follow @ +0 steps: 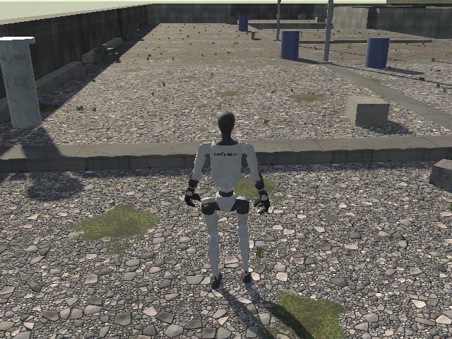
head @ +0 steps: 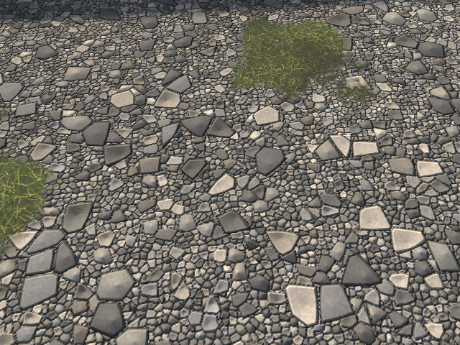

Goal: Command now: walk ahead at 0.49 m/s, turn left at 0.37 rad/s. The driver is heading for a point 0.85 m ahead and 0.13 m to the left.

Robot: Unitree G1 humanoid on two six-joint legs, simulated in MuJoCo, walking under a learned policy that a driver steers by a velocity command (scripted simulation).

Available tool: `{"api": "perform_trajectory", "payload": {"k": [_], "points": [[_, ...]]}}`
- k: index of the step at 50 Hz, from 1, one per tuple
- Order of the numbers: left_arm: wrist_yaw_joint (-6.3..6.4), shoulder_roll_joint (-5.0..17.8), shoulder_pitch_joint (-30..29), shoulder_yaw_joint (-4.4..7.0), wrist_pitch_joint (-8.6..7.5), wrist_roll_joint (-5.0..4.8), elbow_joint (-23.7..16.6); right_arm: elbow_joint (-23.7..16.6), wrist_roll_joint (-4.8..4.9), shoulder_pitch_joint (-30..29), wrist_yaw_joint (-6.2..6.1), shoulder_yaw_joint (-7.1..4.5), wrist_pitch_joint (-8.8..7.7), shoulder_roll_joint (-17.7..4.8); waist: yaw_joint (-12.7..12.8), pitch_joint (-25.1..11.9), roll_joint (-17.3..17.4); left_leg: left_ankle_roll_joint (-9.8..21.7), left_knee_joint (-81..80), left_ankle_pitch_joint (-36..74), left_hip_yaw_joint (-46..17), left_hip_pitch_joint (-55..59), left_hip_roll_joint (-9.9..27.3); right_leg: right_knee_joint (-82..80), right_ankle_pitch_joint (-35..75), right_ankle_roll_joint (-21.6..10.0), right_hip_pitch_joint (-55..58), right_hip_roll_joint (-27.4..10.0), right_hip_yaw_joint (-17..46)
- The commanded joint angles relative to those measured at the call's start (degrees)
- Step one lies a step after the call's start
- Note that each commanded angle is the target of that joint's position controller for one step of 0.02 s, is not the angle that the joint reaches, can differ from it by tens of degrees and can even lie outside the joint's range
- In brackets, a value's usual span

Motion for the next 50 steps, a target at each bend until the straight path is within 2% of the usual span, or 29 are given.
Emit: {"api": "perform_trajectory", "payload": {"k": [1,5,8,11,12,13,14,15,16,17,18,19,20,22,24,30,34,35,37,38,39,40,41,42,43,44,45,47,50], "points": [[0.36,4.60,0.60,1.15,-0.30,0.71,-4.57,-4.60,0.61,-2.21,-1.11,-2.19,-0.77,-8.86,2.19,-2.39,4.59,12.02,-10.35,10.14,-17.13,2.08,15.60,-9.17,2.60,2.74,-5.33,-2.31,0.09],[0.06,2.92,-9.05,0.35,-0.79,0.23,-6.98,-3.70,1.16,1.35,-2.23,-2.87,0.32,-10.57,-1.52,-1.52,4.93,7.96,-9.27,6.93,-12.80,-3.48,11.56,-26.43,20.60,4.23,1.71,1.16,-1.08],[-0.43,4.18,-12.42,0.89,-1.22,-0.71,-8.12,-2.87,1.63,4.63,-2.56,-2.87,1.25,-10.35,-2.55,-2.34,5.85,6.39,-5.94,2.94,-16.00,-0.85,12.62,-31.87,23.24,4.09,4.78,2.75,0.28],[-0.61,6.61,-11.16,2.15,-1.69,-1.17,-8.25,-3.19,1.45,4.46,-2.78,-3.00,1.92,-10.12,-0.57,-3.09,7.66,4.53,-0.44,0.87,-21.03,3.73,14.59,-35.09,17.22,1.98,7.93,2.53,1.52],[-0.49,7.28,-7.95,2.72,-1.87,-1.19,-7.45,-3.52,1.33,3.69,-2.74,-2.84,2.14,-9.47,1.46,-3.97,8.00,3.53,2.48,1.59,-21.19,3.34,13.82,-37.06,16.07,0.56,12.47,2.36,0.83],[-0.11,8.88,-2.79,3.60,-2.07,-0.72,-6.57,-3.98,0.97,3.53,-2.55,-2.19,2.10,-7.58,4.16,-7.31,7.38,1.80,9.32,2.79,-19.37,1.48,11.11,-38.22,14.79,-1.50,20.94,0.30,1.54],[0.43,12.15,5.83,4.53,-2.03,0.10,-5.92,-5.26,-0.16,3.89,-2.28,-0.79,1.88,-3.67,7.47,-15.39,0.81,-0.27,25.42,-5.78,-14.49,-5.02,7.45,-37.37,10.77,-5.33,34.66,-9.84,10.86],[0.10,16.18,9.47,5.57,-0.99,0.52,-3.90,-7.12,1.57,11.76,-2.21,0.28,1.30,-0.67,3.83,-21.45,-17.68,-3.20,42.56,-27.49,-7.11,-23.74,0.99,-42.64,-1.61,-14.26,49.43,-21.70,36.53],[-0.30,10.88,8.50,4.64,-0.71,-0.32,-4.37,-5.70,2.39,10.97,-2.50,-0.83,1.43,-6.75,4.90,-17.15,-11.98,-4.00,50.61,-25.54,-8.19,-30.70,5.82,-45.28,-12.58,-13.84,46.46,-21.81,40.80],[-0.16,7.58,6.38,3.76,-0.53,-0.54,-4.72,-6.24,2.01,5.16,-2.53,-1.73,1.80,-9.64,6.19,-10.22,-6.36,-4.38,52.71,-19.93,-7.43,-32.18,7.58,-45.86,-10.09,-11.49,40.30,-19.08,31.49],[-0.21,6.52,3.68,3.26,-0.38,-0.15,-4.73,-6.73,1.31,2.37,-2.60,-1.83,2.12,-9.25,5.27,-6.59,-2.74,-4.94,51.91,-15.68,-6.03,-30.39,9.37,-46.62,-1.75,-10.28,34.04,-16.44,23.80],[-0.25,5.22,1.92,2.88,-0.24,0.04,-4.24,-7.41,0.79,0.56,-2.41,-1.99,2.23,-8.61,4.32,-3.80,-2.76,-5.27,49.52,-12.99,-5.89,-29.44,10.74,-47.91,4.27,-9.93,29.59,-14.12,18.48],[-0.15,4.79,1.05,2.71,-0.34,0.40,-3.84,-7.79,1.05,0.47,-2.01,-2.03,2.50,-7.63,3.15,-2.69,-4.53,-5.38,48.11,-11.27,-5.55,-27.18,12.15,-49.38,7.84,-9.41,26.26,-12.61,14.18],[-0.18,4.78,0.93,2.98,-0.85,0.02,-2.92,-8.34,1.37,0.05,-1.58,-1.65,3.15,-5.41,2.58,-2.03,-5.08,-5.77,46.17,-9.58,-4.06,-25.89,12.88,-51.82,12.32,-9.99,23.66,-11.58,8.74],[-0.14,6.20,1.40,3.58,-1.23,-0.27,-1.77,-9.58,0.95,-2.11,-1.38,-1.34,3.49,-4.40,2.51,-1.25,-3.53,-6.35,42.55,-7.09,-3.93,-27.47,13.44,-53.43,16.44,-11.07,23.47,-12.33,5.31],[0.30,9.22,2.59,4.39,-0.48,-0.57,0.90,-11.86,0.86,-10.77,0.35,-0.41,2.58,-3.02,5.04,0.36,-1.42,-5.73,24.52,7.80,-0.45,-25.47,12.79,-54.21,23.47,-9.54,25.84,-11.13,-6.30],[0.41,11.10,5.71,4.93,0.62,-1.60,3.00,-14.56,1.14,-16.78,1.60,-0.31,2.46,-3.21,6.38,2.09,-1.34,-3.51,17.51,6.16,2.61,-24.62,11.55,-52.49,26.97,-8.07,31.07,-12.85,-9.88],[0.46,11.59,5.93,5.10,1.01,-1.87,3.29,-15.12,1.11,-17.27,1.86,-0.52,2.51,-3.68,5.95,1.96,-1.61,-2.57,16.42,3.85,3.56,-23.80,10.80,-50.84,31.30,-7.55,32.61,-13.28,-10.83],[0.68,13.08,6.73,5.42,1.69,-2.37,3.87,-15.50,0.66,-15.23,1.89,-1.35,2.70,-5.12,3.52,-0.90,-3.18,-0.08,15.12,-2.28,6.15,-16.62,7.15,-43.97,49.77,-6.84,34.03,-13.61,-12.33],[0.82,13.71,6.61,5.48,2.08,-2.51,4.04,-14.46,0.52,-9.93,1.67,-2.43,2.87,-6.99,-0.05,-4.29,-3.38,1.58,13.44,-3.17,7.13,-8.78,4.91,-36.37,57.00,-6.14,33.39,-13.03,-13.45],[0.93,12.48,7.08,4.76,2.18,-2.48,4.40,-11.85,0.66,-0.88,0.91,-3.91,3.01,-9.19,-4.99,-9.04,-1.79,3.61,9.58,1.36,6.60,6.19,3.32,-25.86,55.95,-4.78,27.26,-11.39,-14.85],[0.82,8.79,8.14,3.03,1.71,-0.64,3.34,-9.92,0.52,8.20,-0.40,-5.20,3.59,-13.58,-8.03,-15.46,5.45,6.74,10.75,4.23,-7.36,25.22,13.56,-8.10,31.33,-2.76,11.77,-8.65,-15.04],[-0.20,2.61,14.58,0.81,0.54,-0.21,1.77,-10.46,0.35,6.21,-0.58,-4.97,3.03,-17.66,-1.33,-23.60,16.39,16.47,4.09,-5.86,-38.42,38.36,28.81,10.39,-16.19,-0.14,-7.97,1.68,-8.22],[-0.68,9.29,8.06,2.40,-0.41,-2.65,2.60,-10.90,0.11,7.24,-0.33,-3.69,2.42,-12.31,-6.40,-24.18,7.51,15.19,-0.51,-9.38,-39.39,35.51,29.66,15.38,-15.14,-0.73,-11.69,0.46,0.89],[-0.85,10.43,2.65,2.86,-0.73,-4.25,0.45,-9.82,-0.30,4.90,-0.14,-2.97,1.76,-10.71,-6.02,-14.63,6.79,12.58,-1.59,-4.26,-28.63,27.73,27.53,14.47,-10.22,-1.29,-14.86,-1.50,0.25],[-0.46,9.23,1.51,2.56,-0.76,-3.56,0.48,-9.10,-0.15,1.59,-0.09,-2.50,1.29,-9.27,-3.39,-9.84,3.98,10.43,-2.48,0.93,-21.28,19.62,24.79,10.13,-5.06,-1.30,-13.11,-4.09,-0.07],[-0.24,8.95,1.71,2.78,-0.40,-2.42,1.00,-8.90,-0.44,-1.38,-0.02,-2.02,0.90,-7.37,-1.31,-6.86,4.74,9.23,-4.09,4.76,-16.09,13.47,22.54,6.84,-1.70,-0.86,-10.60,-5.50,0.03],[-0.28,7.44,6.14,2.80,1.35,-2.46,2.88,-8.52,-1.02,-3.97,0.05,-1.69,-0.23,-5.58,1.70,-5.97,6.34,8.56,-8.41,7.19,-10.21,6.89,20.80,5.00,3.05,0.04,-4.50,-6.50,1.07],[0.16,5.25,5.25,2.64,2.96,-2.36,2.93,-6.33,-1.42,-4.29,-0.25,-2.07,-1.69,-6.05,2.50,-2.63,4.70,8.00,-11.90,11.76,-2.96,3.87,20.14,1.05,8.47,1.64,-6.75,-5.93,2.28]]}}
